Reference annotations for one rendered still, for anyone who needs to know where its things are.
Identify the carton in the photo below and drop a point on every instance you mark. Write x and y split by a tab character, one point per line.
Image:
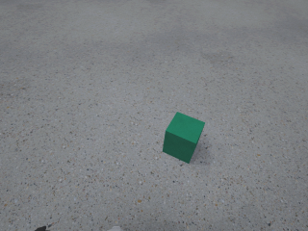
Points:
182	136

